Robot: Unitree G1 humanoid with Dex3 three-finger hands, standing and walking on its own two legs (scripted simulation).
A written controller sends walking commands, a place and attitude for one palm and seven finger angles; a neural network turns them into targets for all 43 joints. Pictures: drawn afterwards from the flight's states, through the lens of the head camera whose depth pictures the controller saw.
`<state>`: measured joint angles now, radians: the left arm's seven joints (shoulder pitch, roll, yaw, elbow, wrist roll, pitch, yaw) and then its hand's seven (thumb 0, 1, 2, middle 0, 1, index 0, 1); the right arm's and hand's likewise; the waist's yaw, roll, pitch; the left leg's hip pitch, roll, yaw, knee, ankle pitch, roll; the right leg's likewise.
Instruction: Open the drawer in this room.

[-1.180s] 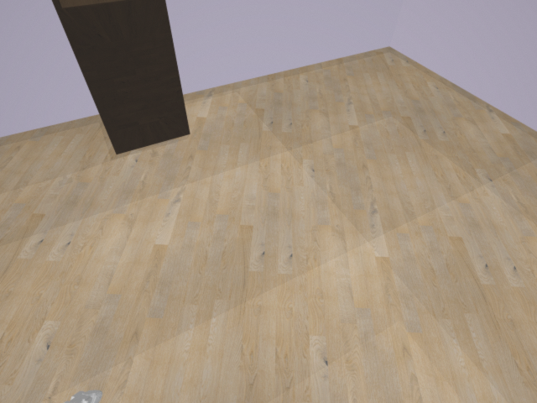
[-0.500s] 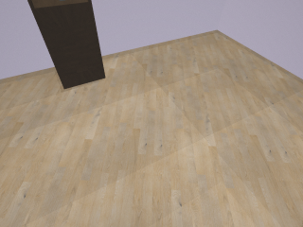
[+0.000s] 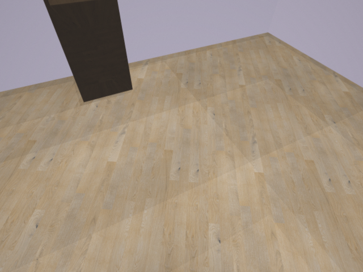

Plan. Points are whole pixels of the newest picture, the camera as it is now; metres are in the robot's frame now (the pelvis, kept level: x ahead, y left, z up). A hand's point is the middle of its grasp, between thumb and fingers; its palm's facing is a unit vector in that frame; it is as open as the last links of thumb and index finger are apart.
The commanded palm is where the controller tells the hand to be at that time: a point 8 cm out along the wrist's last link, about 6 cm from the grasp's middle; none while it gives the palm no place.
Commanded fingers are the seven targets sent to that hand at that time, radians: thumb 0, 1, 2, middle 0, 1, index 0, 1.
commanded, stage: stand and wait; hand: left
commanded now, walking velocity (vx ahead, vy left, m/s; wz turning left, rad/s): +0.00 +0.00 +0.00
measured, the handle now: out of the picture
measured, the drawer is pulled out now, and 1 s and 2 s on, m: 0.00 0.00 0.00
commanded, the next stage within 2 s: turn or walk to find it in 1.34 s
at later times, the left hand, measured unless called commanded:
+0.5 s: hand out of the picture +0.06 +0.25 -0.16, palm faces -0.01 -0.94 -0.34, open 7.4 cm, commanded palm none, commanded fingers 0.00 0.90 0.90 -0.20 -0.30 -0.20 -0.30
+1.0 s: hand out of the picture +0.09 +0.24 -0.15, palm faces -0.04 -0.94 -0.33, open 7.4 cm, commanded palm none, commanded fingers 0.00 0.90 0.90 -0.20 -0.30 -0.20 -0.30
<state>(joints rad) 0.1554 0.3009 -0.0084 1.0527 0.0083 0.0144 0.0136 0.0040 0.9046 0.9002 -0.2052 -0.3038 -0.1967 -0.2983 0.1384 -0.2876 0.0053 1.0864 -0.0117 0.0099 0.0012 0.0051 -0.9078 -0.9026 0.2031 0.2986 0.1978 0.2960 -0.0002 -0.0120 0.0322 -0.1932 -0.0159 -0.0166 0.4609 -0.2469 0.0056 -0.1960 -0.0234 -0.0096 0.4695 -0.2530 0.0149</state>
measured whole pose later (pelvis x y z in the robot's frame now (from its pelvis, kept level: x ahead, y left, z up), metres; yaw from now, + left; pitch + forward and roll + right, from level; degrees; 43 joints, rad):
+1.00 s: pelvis +0.01 -0.01 +0.01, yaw -1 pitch -1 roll +0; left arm 0.12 0.34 -0.01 1.09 0.01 -0.01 0.00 0.00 0.90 0.90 -0.21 -0.30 -0.20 -0.30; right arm 0.11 -0.33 0.01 1.11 -0.01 -0.01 0.00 0.01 -0.91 -0.90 0.21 0.30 0.20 0.30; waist 0.00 0.00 0.04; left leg -0.12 0.00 -0.01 0.35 -0.21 -0.01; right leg -0.13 0.00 0.00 0.36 -0.21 0.00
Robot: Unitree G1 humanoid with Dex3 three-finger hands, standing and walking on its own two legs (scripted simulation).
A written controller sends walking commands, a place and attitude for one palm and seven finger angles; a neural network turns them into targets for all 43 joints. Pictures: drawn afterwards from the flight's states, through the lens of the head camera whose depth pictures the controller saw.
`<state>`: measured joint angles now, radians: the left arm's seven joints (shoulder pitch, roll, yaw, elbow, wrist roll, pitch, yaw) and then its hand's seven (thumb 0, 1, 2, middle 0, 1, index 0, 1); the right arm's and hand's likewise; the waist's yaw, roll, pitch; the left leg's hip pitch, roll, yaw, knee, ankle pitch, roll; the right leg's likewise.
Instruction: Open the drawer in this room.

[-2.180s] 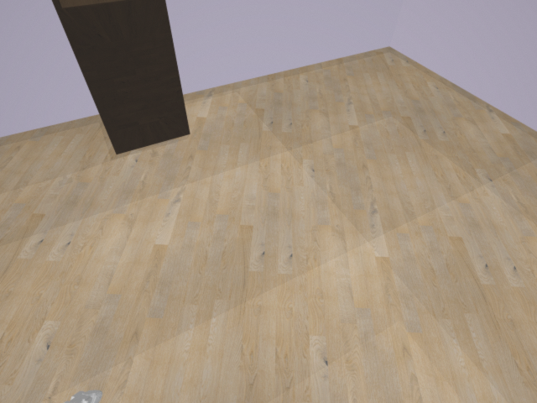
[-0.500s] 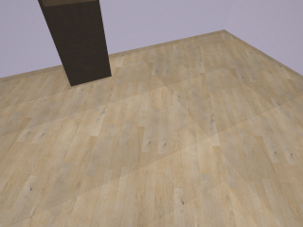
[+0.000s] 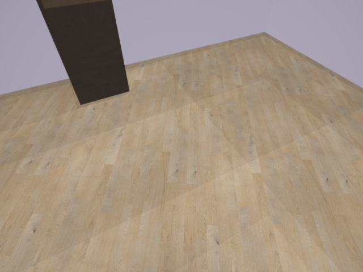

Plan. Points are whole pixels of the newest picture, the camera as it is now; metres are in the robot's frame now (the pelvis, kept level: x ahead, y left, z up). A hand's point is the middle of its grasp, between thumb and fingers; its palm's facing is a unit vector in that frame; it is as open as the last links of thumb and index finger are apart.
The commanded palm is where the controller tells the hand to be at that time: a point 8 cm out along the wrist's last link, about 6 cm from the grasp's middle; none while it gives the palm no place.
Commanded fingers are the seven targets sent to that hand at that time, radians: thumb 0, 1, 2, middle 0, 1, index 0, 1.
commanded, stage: stand and wait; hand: left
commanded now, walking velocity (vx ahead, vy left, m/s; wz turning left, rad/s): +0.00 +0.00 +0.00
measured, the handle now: out of the picture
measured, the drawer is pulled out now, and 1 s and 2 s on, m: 0.00 0.00 0.00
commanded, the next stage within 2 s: turn or walk to find it in 0.34 s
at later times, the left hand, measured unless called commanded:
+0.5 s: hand out of the picture +0.08 +0.25 -0.16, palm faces +0.01 -0.94 -0.34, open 7.4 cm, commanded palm none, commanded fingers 0.00 0.90 0.90 -0.20 -0.30 -0.20 -0.30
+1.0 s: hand out of the picture -0.02 +0.21 -0.18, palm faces +0.18 -0.96 -0.22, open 7.4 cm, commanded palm none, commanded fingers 0.00 0.90 0.90 -0.20 -0.30 -0.20 -0.30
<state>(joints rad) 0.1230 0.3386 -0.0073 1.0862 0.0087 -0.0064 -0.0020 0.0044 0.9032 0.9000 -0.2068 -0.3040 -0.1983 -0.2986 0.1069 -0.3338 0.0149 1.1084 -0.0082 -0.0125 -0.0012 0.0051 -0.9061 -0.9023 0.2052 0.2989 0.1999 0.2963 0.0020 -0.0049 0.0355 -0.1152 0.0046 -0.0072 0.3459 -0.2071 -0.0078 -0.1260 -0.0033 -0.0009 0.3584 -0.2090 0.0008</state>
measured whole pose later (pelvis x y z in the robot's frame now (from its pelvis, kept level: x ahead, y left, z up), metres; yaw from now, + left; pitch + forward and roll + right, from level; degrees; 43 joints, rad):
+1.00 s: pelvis -0.03 +0.01 -0.01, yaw +10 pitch +0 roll -1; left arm 0.22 0.22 0.03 1.02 0.01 0.04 0.03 0.01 0.91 0.90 -0.20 -0.30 -0.19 -0.30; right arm 0.26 -0.15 -0.01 1.04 -0.02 0.02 -0.02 0.01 -0.91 -0.90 0.21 0.30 0.20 0.30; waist -0.01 -0.02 0.04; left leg -0.27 -0.05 -0.05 0.44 -0.17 0.04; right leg -0.32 -0.03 -0.02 0.82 -0.48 0.04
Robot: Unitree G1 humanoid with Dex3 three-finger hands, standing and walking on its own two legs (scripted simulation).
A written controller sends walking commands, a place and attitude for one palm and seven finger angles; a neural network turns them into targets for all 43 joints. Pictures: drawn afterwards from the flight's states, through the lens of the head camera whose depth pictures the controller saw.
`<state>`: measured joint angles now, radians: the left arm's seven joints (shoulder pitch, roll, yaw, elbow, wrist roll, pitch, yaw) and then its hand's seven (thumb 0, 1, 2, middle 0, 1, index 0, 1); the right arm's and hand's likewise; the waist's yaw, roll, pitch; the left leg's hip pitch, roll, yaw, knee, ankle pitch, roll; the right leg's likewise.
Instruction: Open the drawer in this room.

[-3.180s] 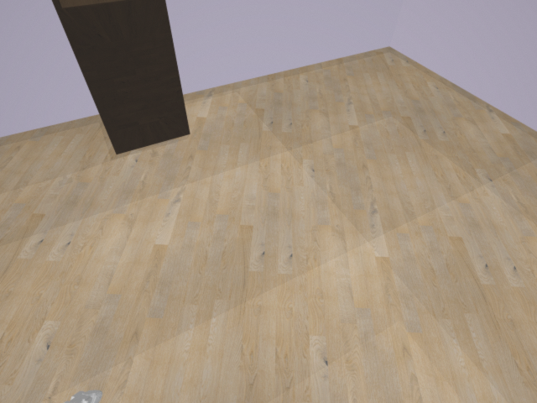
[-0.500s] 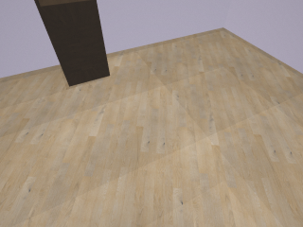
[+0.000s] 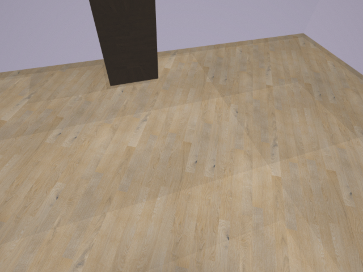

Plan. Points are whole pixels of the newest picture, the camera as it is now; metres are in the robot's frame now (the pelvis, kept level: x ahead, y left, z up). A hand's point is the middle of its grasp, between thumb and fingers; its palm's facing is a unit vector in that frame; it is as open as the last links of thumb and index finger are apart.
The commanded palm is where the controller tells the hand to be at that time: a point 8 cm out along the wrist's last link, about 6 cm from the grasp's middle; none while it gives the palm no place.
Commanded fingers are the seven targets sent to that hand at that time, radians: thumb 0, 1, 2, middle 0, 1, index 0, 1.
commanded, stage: stand and wait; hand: left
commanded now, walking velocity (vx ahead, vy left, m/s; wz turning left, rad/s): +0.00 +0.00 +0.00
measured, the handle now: out of the picture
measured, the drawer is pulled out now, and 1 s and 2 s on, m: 0.00 0.00 0.00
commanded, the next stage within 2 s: turn or walk to find it in 0.84 s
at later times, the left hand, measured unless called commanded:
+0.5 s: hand out of the picture -0.02 +0.13 -0.18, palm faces +0.04 -0.99 -0.16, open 7.4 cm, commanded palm none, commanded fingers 0.00 0.90 0.90 -0.20 -0.30 -0.20 -0.30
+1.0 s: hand out of the picture +0.02 +0.18 -0.17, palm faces +0.04 -0.97 -0.25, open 7.4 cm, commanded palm none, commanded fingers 0.00 0.90 0.90 -0.20 -0.30 -0.20 -0.30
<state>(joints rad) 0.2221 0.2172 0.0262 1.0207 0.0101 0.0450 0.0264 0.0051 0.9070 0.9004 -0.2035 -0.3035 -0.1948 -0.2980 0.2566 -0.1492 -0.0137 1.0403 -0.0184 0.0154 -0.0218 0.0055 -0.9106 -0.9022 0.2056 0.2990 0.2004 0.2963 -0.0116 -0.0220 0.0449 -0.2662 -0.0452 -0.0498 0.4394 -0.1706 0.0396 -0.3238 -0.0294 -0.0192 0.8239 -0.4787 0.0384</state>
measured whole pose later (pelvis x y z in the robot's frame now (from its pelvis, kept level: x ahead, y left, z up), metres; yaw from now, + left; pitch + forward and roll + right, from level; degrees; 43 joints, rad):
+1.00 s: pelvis -0.01 -0.02 +0.00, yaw +1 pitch -1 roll +0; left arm 0.23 0.22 0.02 1.08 0.01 0.01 0.03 0.00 0.91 0.90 -0.20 -0.30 -0.19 -0.30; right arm 0.21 -0.21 -0.01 1.11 -0.01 0.00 -0.02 0.00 -0.91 -0.90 0.20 0.30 0.20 0.30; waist 0.00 0.00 0.03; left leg -0.27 -0.01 -0.04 0.45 -0.17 0.00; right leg -0.15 0.00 -0.04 0.45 -0.28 0.00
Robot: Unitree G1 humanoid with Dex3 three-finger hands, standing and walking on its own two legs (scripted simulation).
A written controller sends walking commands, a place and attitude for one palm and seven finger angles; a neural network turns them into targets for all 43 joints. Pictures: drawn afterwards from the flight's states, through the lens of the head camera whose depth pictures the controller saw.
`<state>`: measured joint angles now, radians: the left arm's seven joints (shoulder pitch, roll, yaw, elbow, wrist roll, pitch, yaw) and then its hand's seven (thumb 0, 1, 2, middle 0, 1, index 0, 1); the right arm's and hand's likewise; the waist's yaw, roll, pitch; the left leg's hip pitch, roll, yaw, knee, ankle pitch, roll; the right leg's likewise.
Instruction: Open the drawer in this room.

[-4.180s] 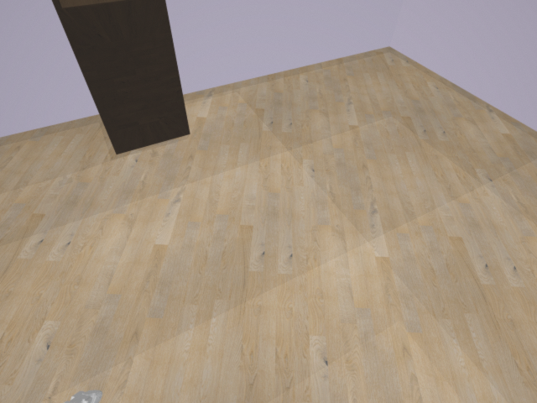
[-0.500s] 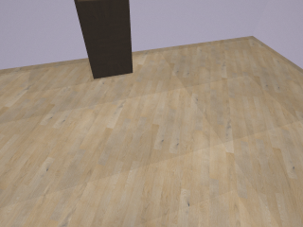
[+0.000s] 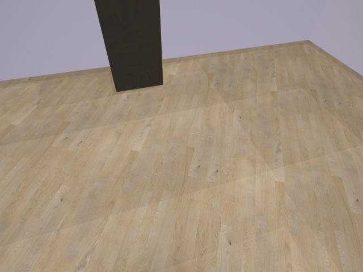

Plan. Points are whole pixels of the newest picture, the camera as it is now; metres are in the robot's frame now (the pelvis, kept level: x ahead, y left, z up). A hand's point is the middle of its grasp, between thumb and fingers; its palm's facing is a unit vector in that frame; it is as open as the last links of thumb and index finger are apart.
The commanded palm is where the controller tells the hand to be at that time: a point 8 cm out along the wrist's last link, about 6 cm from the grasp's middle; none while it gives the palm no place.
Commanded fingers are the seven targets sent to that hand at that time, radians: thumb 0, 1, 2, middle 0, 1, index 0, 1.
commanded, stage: stand and wait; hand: left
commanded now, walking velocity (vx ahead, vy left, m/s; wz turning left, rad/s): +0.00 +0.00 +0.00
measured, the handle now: out of the picture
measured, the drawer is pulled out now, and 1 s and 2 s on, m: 0.00 0.00 0.00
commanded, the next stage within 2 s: turn or walk to find it in 0.24 s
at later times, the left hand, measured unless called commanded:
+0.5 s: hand out of the picture +0.02 +0.20 -0.18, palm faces +0.10 -0.97 -0.24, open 7.4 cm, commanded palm none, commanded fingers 0.00 0.90 0.90 -0.20 -0.30 -0.20 -0.30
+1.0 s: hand out of the picture +0.05 +0.20 -0.15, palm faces +0.27 -0.92 -0.29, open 7.4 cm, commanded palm none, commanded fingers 0.00 0.90 0.90 -0.20 -0.30 -0.20 -0.30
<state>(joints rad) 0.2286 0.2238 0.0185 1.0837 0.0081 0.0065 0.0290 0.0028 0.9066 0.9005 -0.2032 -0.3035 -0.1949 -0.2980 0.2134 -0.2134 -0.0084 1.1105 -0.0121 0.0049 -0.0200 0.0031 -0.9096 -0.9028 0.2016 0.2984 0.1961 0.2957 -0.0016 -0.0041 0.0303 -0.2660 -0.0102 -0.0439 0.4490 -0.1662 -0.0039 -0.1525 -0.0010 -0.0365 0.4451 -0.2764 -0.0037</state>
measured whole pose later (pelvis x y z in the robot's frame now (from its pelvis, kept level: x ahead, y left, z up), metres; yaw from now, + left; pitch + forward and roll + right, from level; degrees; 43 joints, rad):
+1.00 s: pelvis -0.01 -0.03 -0.01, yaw +16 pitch +1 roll +1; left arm 0.15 0.22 0.05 0.90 0.01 0.02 0.02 0.00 0.91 0.90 -0.20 -0.30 -0.20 -0.30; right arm 0.25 -0.22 -0.07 0.95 -0.02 0.06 0.00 0.00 -0.91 -0.90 0.20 0.30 0.20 0.30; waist -0.04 0.03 0.03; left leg -0.40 -0.10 -0.19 0.50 -0.14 -0.02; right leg -0.23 0.00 0.00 0.52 -0.37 0.01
